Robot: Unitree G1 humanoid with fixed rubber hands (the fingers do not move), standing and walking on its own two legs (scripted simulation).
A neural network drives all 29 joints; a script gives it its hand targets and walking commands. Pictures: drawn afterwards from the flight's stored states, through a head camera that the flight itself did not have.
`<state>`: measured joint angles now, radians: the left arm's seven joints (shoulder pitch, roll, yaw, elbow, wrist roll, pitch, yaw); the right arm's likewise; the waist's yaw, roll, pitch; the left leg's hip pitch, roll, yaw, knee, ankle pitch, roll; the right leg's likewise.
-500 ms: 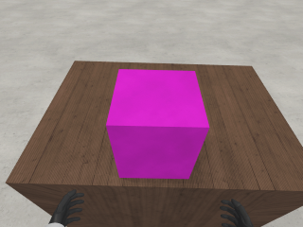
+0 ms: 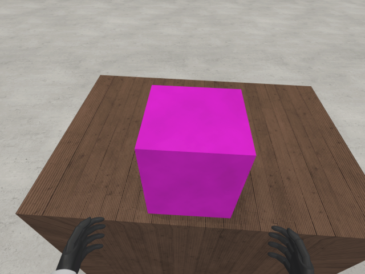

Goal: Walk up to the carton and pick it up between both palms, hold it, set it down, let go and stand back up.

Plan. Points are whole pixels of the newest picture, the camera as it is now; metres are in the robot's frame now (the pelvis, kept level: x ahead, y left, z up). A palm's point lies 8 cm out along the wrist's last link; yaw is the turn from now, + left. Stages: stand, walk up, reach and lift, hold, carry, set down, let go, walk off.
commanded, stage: reach and lift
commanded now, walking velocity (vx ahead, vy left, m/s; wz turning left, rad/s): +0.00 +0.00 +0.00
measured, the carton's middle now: (192, 153) +0.39 +0.02 +0.06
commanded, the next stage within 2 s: none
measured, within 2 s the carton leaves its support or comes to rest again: neither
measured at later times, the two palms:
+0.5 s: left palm (74, 229) +0.20 +0.23 +0.04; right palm (294, 235) +0.22 -0.19 +0.04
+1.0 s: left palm (80, 175) +0.28 +0.23 +0.11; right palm (297, 187) +0.29 -0.19 +0.10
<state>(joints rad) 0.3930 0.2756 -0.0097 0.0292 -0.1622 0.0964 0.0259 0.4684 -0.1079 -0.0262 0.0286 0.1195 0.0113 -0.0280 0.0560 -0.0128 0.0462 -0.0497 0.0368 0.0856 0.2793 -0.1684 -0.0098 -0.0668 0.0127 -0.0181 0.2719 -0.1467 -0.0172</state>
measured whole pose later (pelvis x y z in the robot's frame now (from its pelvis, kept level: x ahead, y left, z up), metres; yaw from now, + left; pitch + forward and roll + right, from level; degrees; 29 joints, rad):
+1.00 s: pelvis +0.00 +0.00 +0.00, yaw +0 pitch -3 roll +0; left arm -0.06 0.24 0.15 -0.17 -0.19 0.51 0.01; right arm -0.02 -0.24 -0.01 -0.10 0.31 0.31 -0.13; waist 0.03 -0.01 0.04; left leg -0.06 0.03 0.07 0.28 -0.17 -0.01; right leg -0.08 0.02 0.01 0.27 -0.14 -0.02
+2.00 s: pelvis +0.00 +0.00 +0.00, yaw +1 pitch +2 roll -1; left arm -0.96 0.40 0.12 0.62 -0.20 0.62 0.03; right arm -0.97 -0.38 0.07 0.79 0.47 0.41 -0.09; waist -0.01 -0.02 -0.07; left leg -0.20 0.04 0.03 0.35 -0.19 -0.01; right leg -0.18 0.03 -0.01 0.28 -0.13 -0.02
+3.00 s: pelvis -0.01 +0.00 -0.01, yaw +2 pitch +10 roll -1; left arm -0.93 0.23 0.05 1.20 -0.14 -0.08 0.06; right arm -0.92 -0.18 0.02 1.18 0.30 -0.04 -0.12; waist 0.00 -0.02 -0.15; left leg -0.41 0.04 0.00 0.44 -0.20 -0.02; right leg -0.38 0.03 -0.03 0.36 -0.15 -0.02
